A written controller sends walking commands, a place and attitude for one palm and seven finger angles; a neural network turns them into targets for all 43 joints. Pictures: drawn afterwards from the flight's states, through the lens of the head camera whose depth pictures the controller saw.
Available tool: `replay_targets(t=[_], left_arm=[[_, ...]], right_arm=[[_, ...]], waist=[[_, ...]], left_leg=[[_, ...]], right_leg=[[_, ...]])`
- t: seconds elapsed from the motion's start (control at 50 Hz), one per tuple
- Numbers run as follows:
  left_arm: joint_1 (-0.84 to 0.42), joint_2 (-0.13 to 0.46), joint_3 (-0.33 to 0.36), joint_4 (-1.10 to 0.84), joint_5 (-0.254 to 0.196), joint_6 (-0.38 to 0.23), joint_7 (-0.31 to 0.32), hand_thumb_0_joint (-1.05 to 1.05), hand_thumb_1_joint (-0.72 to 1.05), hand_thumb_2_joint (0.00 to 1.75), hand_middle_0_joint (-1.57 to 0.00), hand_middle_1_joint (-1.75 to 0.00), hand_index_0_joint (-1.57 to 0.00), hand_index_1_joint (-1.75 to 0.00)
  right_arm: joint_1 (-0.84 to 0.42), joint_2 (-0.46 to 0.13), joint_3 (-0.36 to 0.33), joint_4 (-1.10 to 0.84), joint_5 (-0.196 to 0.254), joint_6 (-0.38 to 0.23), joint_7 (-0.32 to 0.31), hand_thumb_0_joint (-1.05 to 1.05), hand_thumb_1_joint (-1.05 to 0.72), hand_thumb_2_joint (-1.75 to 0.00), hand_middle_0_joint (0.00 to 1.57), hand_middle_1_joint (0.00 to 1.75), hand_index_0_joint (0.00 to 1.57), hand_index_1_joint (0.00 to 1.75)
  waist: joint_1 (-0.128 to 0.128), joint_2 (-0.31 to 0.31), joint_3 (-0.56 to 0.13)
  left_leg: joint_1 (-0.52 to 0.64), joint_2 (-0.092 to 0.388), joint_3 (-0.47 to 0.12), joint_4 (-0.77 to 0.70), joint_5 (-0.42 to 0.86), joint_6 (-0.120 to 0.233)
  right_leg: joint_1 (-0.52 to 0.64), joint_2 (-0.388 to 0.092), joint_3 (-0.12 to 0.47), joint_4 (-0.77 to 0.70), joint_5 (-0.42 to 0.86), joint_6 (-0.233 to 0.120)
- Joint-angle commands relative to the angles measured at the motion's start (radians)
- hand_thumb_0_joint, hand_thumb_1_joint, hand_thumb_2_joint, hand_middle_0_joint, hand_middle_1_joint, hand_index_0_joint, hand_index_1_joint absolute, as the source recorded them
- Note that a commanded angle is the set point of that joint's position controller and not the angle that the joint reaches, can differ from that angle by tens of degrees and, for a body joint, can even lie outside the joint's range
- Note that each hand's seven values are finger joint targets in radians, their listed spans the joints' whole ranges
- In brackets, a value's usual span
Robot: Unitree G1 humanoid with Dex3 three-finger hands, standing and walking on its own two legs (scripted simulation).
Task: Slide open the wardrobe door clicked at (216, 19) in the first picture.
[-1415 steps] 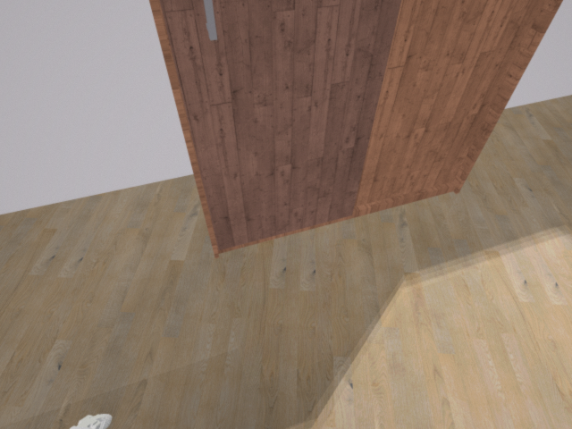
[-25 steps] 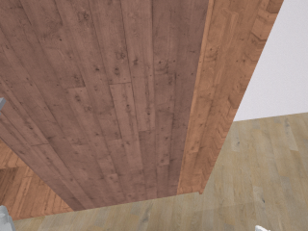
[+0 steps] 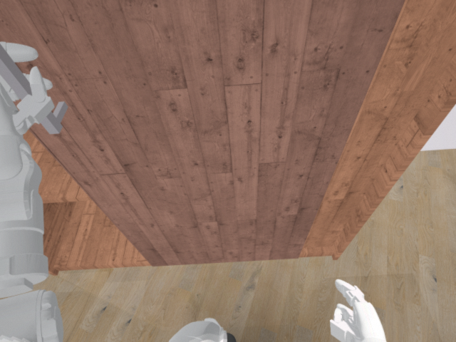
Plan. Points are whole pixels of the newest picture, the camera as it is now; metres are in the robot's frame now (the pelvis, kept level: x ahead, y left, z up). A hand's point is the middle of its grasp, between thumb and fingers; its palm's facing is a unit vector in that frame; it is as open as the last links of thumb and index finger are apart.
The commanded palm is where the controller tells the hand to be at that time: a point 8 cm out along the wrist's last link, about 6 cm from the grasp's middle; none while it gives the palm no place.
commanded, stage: stop walking and hold the door there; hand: left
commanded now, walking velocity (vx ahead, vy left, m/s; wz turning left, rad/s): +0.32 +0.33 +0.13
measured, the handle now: (24, 73) +0.41 +0.32 +0.26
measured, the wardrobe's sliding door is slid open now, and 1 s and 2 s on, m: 0.44 0.44 0.44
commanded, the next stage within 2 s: loosen the grip on the handle in 1.08 s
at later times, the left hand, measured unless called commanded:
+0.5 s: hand (47, 105) +0.38 +0.29 +0.22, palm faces +0.38 -0.92 -0.13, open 5.6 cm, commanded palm +0.35 +0.32 +0.21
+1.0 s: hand (47, 105) +0.38 +0.29 +0.23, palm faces +0.36 -0.93 -0.10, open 5.8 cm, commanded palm +0.34 +0.30 +0.21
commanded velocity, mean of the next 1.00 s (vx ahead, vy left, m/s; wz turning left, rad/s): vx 0.01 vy -0.06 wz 0.01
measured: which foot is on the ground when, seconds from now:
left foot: up 0.00-0.24, down 0.26-0.48, up 0.50-0.64, down 0.66-1.00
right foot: down 0.00-0.24, up 0.26-0.42, down 0.44-1.00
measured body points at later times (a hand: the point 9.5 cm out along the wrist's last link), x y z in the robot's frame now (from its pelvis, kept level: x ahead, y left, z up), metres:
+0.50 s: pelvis +0.02 +0.07 -0.01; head +0.10 +0.07 +0.43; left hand +0.35 +0.34 +0.23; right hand +0.24 -0.08 -0.12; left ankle +0.09 +0.26 -0.71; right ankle +0.03 -0.01 -0.72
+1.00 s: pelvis +0.03 +0.08 +0.01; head +0.08 +0.07 +0.46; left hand +0.35 +0.33 +0.23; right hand +0.25 -0.11 -0.09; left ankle +0.03 +0.21 -0.72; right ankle +0.04 -0.02 -0.72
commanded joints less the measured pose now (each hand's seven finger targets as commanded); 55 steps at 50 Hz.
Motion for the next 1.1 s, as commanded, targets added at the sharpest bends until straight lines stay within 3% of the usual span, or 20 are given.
replay_targets(t=[0.0,0.04,0.14,0.18,0.22,0.24,0.26,0.3,0.36,0.4,0.46,0.52,0.56,0.6,0.64,0.66,0.7,0.84,0.94,1.08], left_arm=[[-0.331,0.239,0.033,-0.252,-0.014,-0.067,-0.003,0.0,0.9,0.9,-0.45,-1.4,-0.45,-1.4],[-0.269,0.239,0.059,-0.251,0.006,-0.073,-0.001,0.0,0.9,0.9,-0.45,-1.4,-0.45,-1.4],[-0.243,0.114,-0.04,-0.446,0.03,-0.07,-0.012,0.0,0.9,0.9,-0.45,-1.4,-0.45,-1.4],[-0.253,0.028,-0.131,-0.567,0.032,-0.072,-0.011,0.0,0.9,0.9,-0.45,-1.4,-0.45,-1.4],[-0.3,-0.053,-0.2,-0.737,0.013,-0.105,-0.008,0.0,0.9,0.9,-0.45,-1.4,-0.45,-1.4],[-0.388,-0.084,-0.249,-0.807,0.027,-0.124,-0.014,0.0,0.9,0.9,-0.45,-1.4,-0.45,-1.4],[-0.295,-0.185,-0.314,-0.72,0.038,-0.119,-0.032,0.0,0.9,0.9,-0.45,-1.4,-0.45,-1.4],[-0.322,-0.115,-0.273,-0.803,0.038,-0.089,-0.027,0.0,0.9,0.9,-0.45,-1.4,-0.45,-1.4],[-0.362,-0.147,-0.314,-0.749,0.027,-0.048,-0.029,0.0,0.9,0.9,-0.45,-1.4,-0.45,-1.4],[-0.366,-0.12,-0.295,-0.744,0.02,-0.036,-0.032,0.0,0.9,0.9,-0.45,-1.4,-0.45,-1.4],[-0.296,-0.004,-0.179,-0.628,0.008,0.004,-0.017,0.0,0.9,0.9,-0.45,-1.4,-0.45,-1.4],[-0.274,-0.05,-0.198,-0.695,0.004,-0.007,-0.003,0.0,0.9,0.9,-0.45,-1.4,-0.45,-1.4],[-0.22,-0.096,-0.232,-0.709,0.014,-0.018,-0.003,0.0,0.9,0.9,-0.45,-1.4,-0.45,-1.4],[-0.22,-0.133,-0.288,-0.756,0.014,-0.031,-0.009,0.0,0.9,0.9,-0.45,-1.4,-0.45,-1.4],[-0.24,-0.209,-0.38,-0.798,0.011,-0.043,-0.025,0.0,0.9,0.9,-0.45,-1.4,-0.45,-1.4],[-0.188,-0.282,-0.441,-0.73,0.019,-0.037,-0.042,0.0,0.9,0.9,-0.45,-1.4,-0.45,-1.4],[-0.236,-0.213,-0.394,-0.794,0.039,-0.043,-0.034,0.0,0.9,0.9,-0.45,-1.4,-0.45,-1.4],[-0.209,-0.214,-0.4,-0.761,0.034,-0.025,-0.038,0.0,0.9,0.9,-0.45,-1.4,-0.45,-1.4],[-0.177,-0.13,-0.316,-0.706,0.018,-0.011,-0.013,0.0,0.9,0.9,-0.45,-1.4,-0.45,-1.4],[-0.172,-0.12,-0.3,-0.652,0.015,-0.013,-0.005,0.0,0.9,0.9,-0.45,-1.4,-0.45,-1.4]], right_arm=[[-0.014,-0.159,-0.073,-0.088,-0.014,-0.053,0.008,0.0,-0.9,-0.9,0.2,0.3,0.2,0.3],[-0.046,-0.137,-0.055,-0.091,-0.009,-0.06,0.008,0.0,-0.9,-0.9,0.2,0.3,0.2,0.3],[-0.075,-0.095,-0.066,-0.121,-0.013,-0.052,-0.013,0.0,-0.9,-0.9,0.2,0.3,0.2,0.3],[-0.065,-0.099,-0.078,-0.132,-0.011,-0.045,-0.035,0.0,-0.9,-0.9,0.2,0.3,0.2,0.3],[-0.049,-0.153,-0.098,-0.15,0.005,-0.059,-0.03,0.0,-0.9,-0.9,0.2,0.3,0.2,0.3],[-0.046,-0.157,-0.106,-0.154,0.006,-0.073,-0.016,0.0,-0.9,-0.9,0.2,0.3,0.2,0.3],[-0.044,-0.149,-0.126,-0.154,0.013,-0.083,-0.007,0.0,-0.9,-0.9,0.2,0.3,0.2,0.3],[-0.099,-0.093,-0.085,-0.13,0.0,-0.091,-0.006,0.0,-0.9,-0.9,0.2,0.3,0.2,0.3],[-0.082,-0.102,-0.071,-0.139,0.002,-0.085,0.004,0.0,-0.9,-0.9,0.2,0.3,0.2,0.3],[-0.087,-0.101,-0.062,-0.155,0.0,-0.077,0.004,0.0,-0.9,-0.9,0.2,0.3,0.2,0.3],[-0.078,-0.053,-0.035,-0.152,-0.001,-0.069,-0.003,0.0,-0.9,-0.9,0.2,0.3,0.2,0.3],[-0.099,-0.038,-0.01,-0.134,-0.013,-0.081,-0.019,0.0,-0.9,-0.9,0.2,0.3,0.2,0.3],[-0.094,-0.032,-0.001,-0.142,-0.024,-0.074,-0.03,0.0,-0.9,-0.9,0.2,0.3,0.2,0.3],[-0.077,-0.042,-0.011,-0.149,-0.02,-0.063,-0.031,0.0,-0.9,-0.9,0.2,0.3,0.2,0.3],[-0.091,-0.09,-0.036,-0.175,-0.003,-0.05,-0.009,0.0,-0.9,-0.9,0.2,0.3,0.2,0.3],[-0.085,-0.08,-0.032,-0.178,-0.004,-0.045,0.005,0.0,-0.9,-0.9,0.2,0.3,0.2,0.3],[-0.069,-0.086,-0.033,-0.167,-0.021,-0.046,0.009,0.0,-0.9,-0.9,0.2,0.3,0.2,0.3],[-0.093,-0.094,-0.036,-0.194,-0.009,-0.039,0.005,0.0,-0.9,-0.9,0.2,0.3,0.2,0.3],[-0.075,-0.069,-0.032,-0.183,-0.005,-0.026,-0.024,0.0,-0.9,-0.9,0.2,0.3,0.2,0.3],[-0.087,-0.089,-0.032,-0.159,-0.015,-0.001,-0.044,0.0,-0.9,-0.9,0.2,0.3,0.2,0.3]], waist=[[-0.031,-0.227,-0.232],[-0.013,-0.262,-0.174],[-0.002,-0.303,-0.253],[-0.058,-0.194,-0.332],[-0.075,0.238,-0.471],[-0.074,0.176,-0.435],[-0.058,0.049,-0.296],[-0.059,0.3,-0.361],[-0.058,0.222,-0.347],[-0.04,0.125,-0.356],[-0.034,-0.353,-0.267],[-0.019,-0.233,-0.329],[-0.013,-0.226,-0.377],[-0.032,-0.161,-0.437],[-0.021,0.076,-0.472],[-0.034,0.133,-0.424],[-0.049,0.259,-0.368],[-0.042,0.14,-0.359],[-0.044,-0.152,-0.417],[-0.039,-0.043,-0.389]], left_leg=[[-0.389,0.109,-0.212,0.556,-0.11,-0.099],[-0.354,0.141,-0.133,0.45,-0.068,-0.089],[0.119,0.071,0.105,-0.082,0.017,-0.056],[0.409,0.056,0.167,-0.246,0.24,-0.048],[0.671,0.451,-0.337,-0.26,0.695,0.138],[0.564,0.505,-0.442,-0.322,0.559,0.178],[0.435,0.489,-0.383,-0.317,0.498,0.191],[0.41,0.431,-0.315,-0.331,0.274,0.16],[0.279,0.418,-0.228,-0.328,0.122,0.102],[0.241,0.389,-0.189,-0.24,0.133,0.075],[0.075,0.103,-0.062,0.184,-0.148,-0.062],[0.007,0.11,-0.088,0.17,-0.223,-0.062],[0.095,0.084,-0.029,-0.072,-0.096,-0.051],[0.356,0.132,-0.022,-0.305,0.308,-0.028],[0.611,0.403,-0.251,-0.252,0.918,0.086],[0.607,0.432,-0.255,-0.28,0.882,0.099],[0.655,0.421,-0.266,-0.273,1.0,0.106],[0.474,0.348,-0.114,-0.251,0.576,0.038],[0.329,0.189,-0.039,-0.114,0.245,-0.051],[0.404,0.246,-0.09,-0.237,0.416,-0.015]], right_leg=[[0.408,-0.432,0.406,-0.247,0.724,-0.086],[0.364,-0.343,0.191,-0.212,0.83,-0.007],[0.21,-0.237,0.028,-0.094,0.889,0.008],[0.102,-0.164,-0.035,0.129,0.768,0.054],[-0.231,0.013,0.05,0.57,-0.141,0.096],[-0.246,0.035,0.138,0.652,-0.226,0.082],[-0.31,0.015,0.157,0.573,-0.155,0.083],[-0.194,-0.005,0.156,0.436,-0.124,0.073],[0.002,0.053,0.101,0.184,-0.056,0.062],[0.103,0.057,0.11,-0.014,0.057,0.053],[0.05,-0.224,0.497,-0.313,0.387,-0.078],[0.278,-0.219,0.344,-0.134,0.998,-0.111],[0.33,-0.152,0.25,-0.067,1.066,-0.069],[0.242,-0.108,0.18,0.014,0.945,0.011],[-0.034,0.006,0.155,0.067,0.269,0.079],[-0.098,0.043,0.157,0.08,-0.027,0.066],[-0.187,0.052,0.139,0.116,-0.053,0.056],[0.075,0.053,0.108,-0.137,0.236,0.05],[0.186,-0.131,0.27,-0.156,0.871,-0.002],[0.092,-0.057,0.17,-0.131,0.613,0.046]])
